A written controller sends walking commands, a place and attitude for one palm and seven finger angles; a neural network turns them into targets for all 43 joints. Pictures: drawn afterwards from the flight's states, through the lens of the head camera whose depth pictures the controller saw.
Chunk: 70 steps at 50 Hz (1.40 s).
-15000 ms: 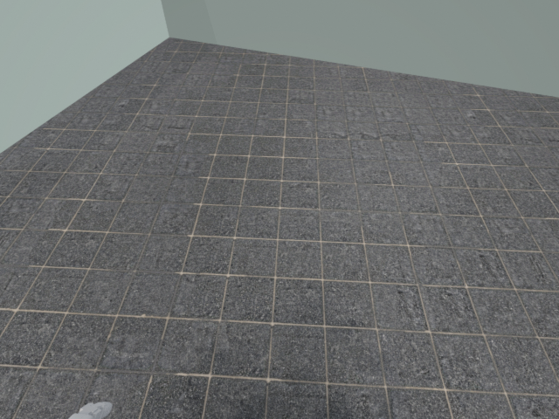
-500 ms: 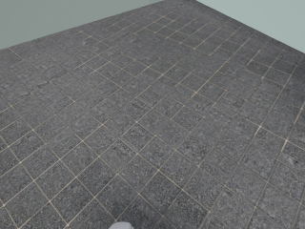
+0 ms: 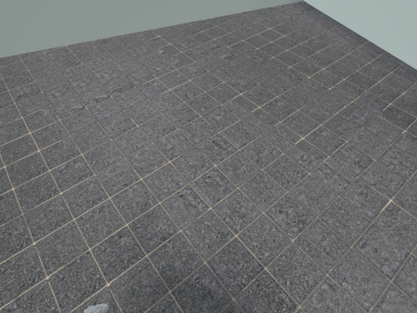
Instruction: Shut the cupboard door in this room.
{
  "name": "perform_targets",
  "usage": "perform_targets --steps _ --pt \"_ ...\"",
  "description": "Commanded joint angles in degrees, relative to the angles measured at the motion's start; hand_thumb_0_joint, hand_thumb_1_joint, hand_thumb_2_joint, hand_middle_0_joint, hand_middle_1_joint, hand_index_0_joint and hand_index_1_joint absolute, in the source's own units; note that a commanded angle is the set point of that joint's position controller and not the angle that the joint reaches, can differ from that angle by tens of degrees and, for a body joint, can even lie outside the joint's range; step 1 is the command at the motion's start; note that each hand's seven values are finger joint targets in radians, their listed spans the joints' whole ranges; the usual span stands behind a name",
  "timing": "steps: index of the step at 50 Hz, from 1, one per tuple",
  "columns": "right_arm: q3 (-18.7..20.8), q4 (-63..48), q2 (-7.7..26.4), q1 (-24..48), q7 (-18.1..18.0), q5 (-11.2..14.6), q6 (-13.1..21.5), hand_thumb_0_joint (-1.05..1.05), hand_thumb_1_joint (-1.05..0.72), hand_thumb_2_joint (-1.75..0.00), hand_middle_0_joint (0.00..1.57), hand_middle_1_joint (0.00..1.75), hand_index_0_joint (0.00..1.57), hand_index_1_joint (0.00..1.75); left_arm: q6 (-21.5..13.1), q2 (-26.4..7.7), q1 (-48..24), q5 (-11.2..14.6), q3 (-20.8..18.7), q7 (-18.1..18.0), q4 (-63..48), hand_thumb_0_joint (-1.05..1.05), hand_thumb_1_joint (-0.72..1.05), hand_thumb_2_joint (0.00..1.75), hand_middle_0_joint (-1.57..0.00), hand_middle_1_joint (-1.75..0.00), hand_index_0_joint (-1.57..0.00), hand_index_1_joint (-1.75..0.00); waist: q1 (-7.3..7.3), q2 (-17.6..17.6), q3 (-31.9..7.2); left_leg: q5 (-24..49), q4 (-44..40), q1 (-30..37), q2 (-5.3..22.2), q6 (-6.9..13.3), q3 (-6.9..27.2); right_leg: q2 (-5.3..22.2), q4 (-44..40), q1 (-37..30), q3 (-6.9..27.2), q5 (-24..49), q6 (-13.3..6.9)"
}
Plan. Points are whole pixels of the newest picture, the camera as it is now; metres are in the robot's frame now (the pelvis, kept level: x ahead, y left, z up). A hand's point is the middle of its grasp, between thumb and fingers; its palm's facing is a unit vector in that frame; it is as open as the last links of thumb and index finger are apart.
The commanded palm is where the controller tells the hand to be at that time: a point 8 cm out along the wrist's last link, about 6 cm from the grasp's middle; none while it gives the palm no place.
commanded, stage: turn or walk to find it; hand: left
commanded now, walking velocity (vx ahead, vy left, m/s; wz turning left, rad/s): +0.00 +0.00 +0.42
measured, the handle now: out of the picture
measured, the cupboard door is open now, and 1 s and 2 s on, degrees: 89 89 89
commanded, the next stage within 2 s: none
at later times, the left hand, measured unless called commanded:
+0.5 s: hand out of the picture -0.04 +0.22 -0.19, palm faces +0.28 -0.93 -0.23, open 7.4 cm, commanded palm none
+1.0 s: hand out of the picture -0.03 +0.19 -0.14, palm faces +0.43 -0.86 -0.28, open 7.4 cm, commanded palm none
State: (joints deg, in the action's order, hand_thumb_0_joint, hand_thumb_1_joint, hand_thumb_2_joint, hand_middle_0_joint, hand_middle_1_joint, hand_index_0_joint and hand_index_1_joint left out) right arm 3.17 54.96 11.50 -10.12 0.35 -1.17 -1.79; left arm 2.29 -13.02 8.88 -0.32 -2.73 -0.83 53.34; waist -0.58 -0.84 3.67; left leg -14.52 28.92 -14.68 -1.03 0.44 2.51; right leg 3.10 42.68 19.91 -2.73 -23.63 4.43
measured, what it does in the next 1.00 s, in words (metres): steps on the spot, turning left: right foot, then left foot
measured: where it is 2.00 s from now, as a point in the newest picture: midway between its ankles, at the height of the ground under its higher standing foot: outside the picture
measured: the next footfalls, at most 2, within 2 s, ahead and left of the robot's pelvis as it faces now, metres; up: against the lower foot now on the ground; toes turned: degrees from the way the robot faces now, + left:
right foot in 0.04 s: +0.04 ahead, -0.13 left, +0.00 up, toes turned -3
left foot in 0.46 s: -0.02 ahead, +0.13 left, +0.00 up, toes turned +18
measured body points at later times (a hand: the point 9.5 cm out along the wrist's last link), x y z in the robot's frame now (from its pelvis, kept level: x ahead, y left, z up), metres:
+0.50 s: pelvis -0.03 +0.01 -0.01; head +0.01 +0.04 +0.43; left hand -0.06 +0.27 -0.17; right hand +0.12 -0.22 -0.14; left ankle -0.05 +0.12 -0.74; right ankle +0.00 -0.12 -0.72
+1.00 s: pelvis -0.04 -0.03 +0.00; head -0.01 -0.05 +0.45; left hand -0.05 +0.23 -0.12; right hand +0.11 -0.24 -0.17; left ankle -0.09 +0.10 -0.68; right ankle +0.01 -0.12 -0.74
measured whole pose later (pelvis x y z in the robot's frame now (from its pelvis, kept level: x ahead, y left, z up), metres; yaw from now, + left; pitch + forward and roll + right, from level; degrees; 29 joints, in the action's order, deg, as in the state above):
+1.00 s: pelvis -0.04 -0.03 +0.00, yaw +26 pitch -1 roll +1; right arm 5.2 56.0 13.8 -12.3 0.9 -1.0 -4.1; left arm 0.5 -9.9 9.2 -0.8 -1.6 -1.2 51.7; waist -1.2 -3.2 3.7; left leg -25.0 56.8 -26.4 -2.7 -1.0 3.7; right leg 3.0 32.4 14.2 -6.1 -17.1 -1.5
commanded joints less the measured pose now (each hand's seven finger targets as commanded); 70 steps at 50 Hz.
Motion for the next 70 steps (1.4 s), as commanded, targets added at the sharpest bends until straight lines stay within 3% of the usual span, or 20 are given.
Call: perform_targets --steps 1,2,3,9,17,21,23,24,30,42,43,45,46,50,59,64,65,67,68,70 --pt "2.77 -4.18 8.69 -0.17 -0.53 0.56 0.81 0.0 -0.9 -0.9 0.2 0.3 0.2 0.3 -2.69 -7.46 9.27 -0.62 -1.76 -0.51 -2.08 0.0 0.9 0.9 -0.2 -0.3 -0.2 -0.3 2.82 0.3 -8.48 12.45 4.39 -5.45 6.98 2.47 8.72 4.77 -22.61 -17.61 2.99 15.91 -1.73" --pt "1.94 -5.62 4.48 -1.12 -0.15 0.8 0.98 0.0 -0.9 -0.9 0.2 0.3 0.2 0.3 -3.2 -12.57 9.85 -1.42 -2.8 -1.04 -2.16 0.0 0.9 0.9 -0.2 -0.3 -0.2 -0.3 2.87 16.45 -8.36 -9.54 15.82 -16.98 -1.32 -1.62 0.13 19.31 -24.31 -23.58 17.45 24.74 -7.42" --pt "2.42 -5.88 6.6 0.68 -0.47 0.3 0.17 0.0 -0.9 -0.9 0.2 0.3 0.2 0.3 -2.94 -12.98 9.96 -0.85 -2.57 -0.97 -2.96 0.0 0.9 0.9 -0.2 -0.3 -0.2 -0.3 3.92 14.18 -6.73 -19.75 27.02 -16.18 -1.15 -1.88 1.6 25.05 -25.71 -15.02 19.41 26.57 -12.7" --pt "2.26 -2.59 5.83 -1.86 0.65 0.03 -1.15 0.0 -0.9 -0.9 0.2 0.3 0.2 0.3 -3.17 -7.56 1.55 -1.09 -1.64 -1.17 -4.84 0.0 0.9 0.9 -0.2 -0.3 -0.2 -0.3 0.02 10.72 -1.86 -8.62 38.65 -15.63 2.78 -3.77 -0.58 15.8 -24.03 -9.01 3.27 25.44 -11.07" --pt "0.95 -3.89 4.46 3.55 0.53 0.68 -0.31 0.0 -0.9 -0.9 0.2 0.3 0.2 0.3 -2.41 -11.21 7.23 -1.6 -2.85 -0.86 -1.76 0.0 0.9 0.9 -0.2 -0.3 -0.2 -0.3 3.7 12.18 -4.31 -13.07 17.22 -9.23 2.72 -3.67 -6.06 17.82 -19.87 -14.62 0.85 33.17 -12.52" --pt "1.21 -2.31 6.27 -2.49 0.34 0.59 0.84 0.0 -0.9 -0.9 0.2 0.3 0.2 0.3 -1.63 -10.69 5.75 -0.68 -3.05 -0.61 -1.26 0.0 0.9 0.9 -0.2 -0.3 -0.2 -0.3 -0.02 7.65 -7.39 2.88 -4.5 5.21 3.01 -2.28 -7.11 15.4 -9.55 -9.3 -4.55 28.09 -6.64" --pt "3.31 -2.34 15.97 -6.72 -0.02 0.06 1.31 0.0 -0.9 -0.9 0.2 0.3 0.2 0.3 -0.95 -4.59 4.72 -0.24 -1.52 -0.08 -4.42 0.0 0.9 0.9 -0.2 -0.3 -0.2 -0.3 -2.21 -17.45 -7.37 30.93 -9.87 15.06 23.89 8.29 18.34 4.27 10.28 11.89 -7.31 -13.01 0.08" --pt "3.44 -0.85 15.62 -8.87 -0.77 0.01 1.26 0.0 -0.9 -0.9 0.2 0.3 0.2 0.3 -0.1 -5.18 0.32 -0.79 -1.22 -0.74 -4.78 0.0 0.9 0.9 -0.2 -0.3 -0.2 -0.3 -4.35 -16.81 -7.62 29.51 -10.54 11.35 23.95 9.99 18.53 4.16 16.55 11.06 -1.36 -13.76 -0.36" --pt "1.73 -2.78 10.95 -1.03 -1.47 0.12 1.72 0.0 -0.9 -0.9 0.2 0.3 0.2 0.3 -0.51 -5.29 1.53 -0.39 -1.66 0.41 -1.73 0.0 0.9 0.9 -0.2 -0.3 -0.2 -0.3 -0.15 -6.91 -4.66 27.44 -9.45 7.87 14.78 8.27 8.0 3.07 19.23 9.73 0.88 -0.69 0.17" --pt "3.05 -4.02 11.24 -0.6 -0.81 -0.2 0.53 0.0 -0.9 -0.9 0.2 0.3 0.2 0.3 -1.45 -4.36 4.15 0.05 -1.31 -0.24 -3.1 0.0 0.9 0.9 -0.2 -0.3 -0.2 -0.3 1.1 -7.27 -6.65 21.2 -4.82 0.8 11.43 7.34 15.02 -1.58 -11.46 -7.04 -0.78 5.71 -0.76" --pt "2.99 -4.16 10.64 -0.08 -0.68 0.18 0.55 0.0 -0.9 -0.9 0.2 0.3 0.2 0.3 -1.9 -5.36 6.57 -0.07 -1.48 -0.4 -2.55 0.0 0.9 0.9 -0.2 -0.3 -0.2 -0.3 2.34 -5.41 -7.44 16.62 -2.07 -2.44 9.31 5.15 13.62 -0.34 -18.91 -12.59 -0.53 11.37 -0.97" --pt "2.06 -6.29 4.49 -0.79 -0.06 0.68 0.65 0.0 -0.9 -0.9 0.2 0.3 0.2 0.3 -2.8 -13.18 7.86 -1.39 -2.99 -1.11 -3.02 0.0 0.9 0.9 -0.2 -0.3 -0.2 -0.3 3.01 16.86 -6.17 -14.37 17.01 -19.21 -2.92 -2.0 0.58 21.33 -26.8 -21.2 20.04 17.98 -9.27" --pt "2.82 -6.28 7.29 1.01 -0.34 0.07 -0.32 0.0 -0.9 -0.9 0.2 0.3 0.2 0.3 -2.71 -13.15 7.37 -0.76 -3.17 -1.18 -3.77 0.0 0.9 0.9 -0.2 -0.3 -0.2 -0.3 3.89 15.92 -4.81 -18.94 27.71 -17.41 -0.76 -1.79 2.79 24.94 -28.38 -11.89 21.13 16.66 -13.28" --pt "3.01 -2.35 6.26 -3.66 0.74 -0.17 -1.52 0.0 -0.9 -0.9 0.2 0.3 0.2 0.3 -2.66 -7.25 -2.27 -0.8 -1.79 -1.14 -5.97 0.0 0.9 0.9 -0.2 -0.3 -0.2 -0.3 -1.61 8.4 -0.18 -7.26 41.37 -15.83 2.0 -2.66 1.15 15.08 -26.97 -4.26 6.43 12.7 -10.5" --pt "1.4 -3.29 4.69 2.77 0.53 0.43 -0.75 0.0 -0.9 -0.9 0.2 0.3 0.2 0.3 -2.65 -10.28 7.32 -1.49 -2.72 -0.88 -1.99 0.0 0.9 0.9 -0.2 -0.3 -0.2 -0.3 3.57 11.07 -3.41 -12.91 21.41 -11.86 2.81 -4.17 -4.42 17.33 -22.46 -14.61 2.59 28.28 -12.69" --pt "0.88 -2.24 4.86 -1.24 0.02 0.75 0.35 0.0 -0.9 -0.9 0.2 0.3 0.2 0.3 -2.02 -11.39 6.56 -1.14 -3.22 -0.73 -0.72 0.0 0.9 0.9 -0.2 -0.3 -0.2 -0.3 1.53 12.07 -7.16 -5.28 2.79 -1.14 1.9 -3.02 -7.9 16.94 -15.04 -14.13 -1.42 32.54 -9.81" --pt "1.1 -1.73 5.9 -3.23 0.17 0.72 0.75 0.0 -0.9 -0.9 0.2 0.3 0.2 0.3 -1.74 -10.53 5.59 -0.74 -3.12 -0.68 -0.72 0.0 0.9 0.9 -0.2 -0.3 -0.2 -0.3 0.03 8.51 -7.82 1.81 -5.39 5.14 2.9 -2.3 -6.74 15.63 -10.61 -10.22 -3.68 28.33 -7.25" --pt "3.17 -1.92 15.37 -6.48 -0.18 0.06 1.29 0.0 -0.9 -0.9 0.2 0.3 0.2 0.3 -0.92 -4.44 4.6 -0.28 -1.64 -0.09 -3.94 0.0 0.9 0.9 -0.2 -0.3 -0.2 -0.3 -2.1 -17.37 -6.62 26.95 -11.13 15.01 23.26 7.32 17.95 4.38 8.6 12.4 -7.52 -10.98 -0.15" --pt "3.25 -0.63 15.46 -8.25 -0.72 -0.05 1.02 0.0 -0.9 -0.9 0.2 0.3 0.2 0.3 -0.04 -5.24 -0.12 -0.77 -1.33 -0.58 -4.54 0.0 0.9 0.9 -0.2 -0.3 -0.2 -0.3 -4.2 -15.49 -5.7 23.39 -12.2 8.95 24.18 10.17 18.27 4.24 15.26 10.73 -2.05 -12.71 -0.55" --pt "2.45 -1.7 12.65 -2.35 -1.46 -0.08 0.91 0.0 -0.9 -0.9 0.2 0.3 0.2 0.3 0.12 -5.82 -1.23 -0.48 -1.84 0.0 -3.31 0.0 0.9 0.9 -0.2 -0.3 -0.2 -0.3 -1.52 -12.14 -2.05 16.8 -11.94 4.86 19.46 9.74 14.35 4.23 20.36 12.56 0.86 -5.83 -0.68"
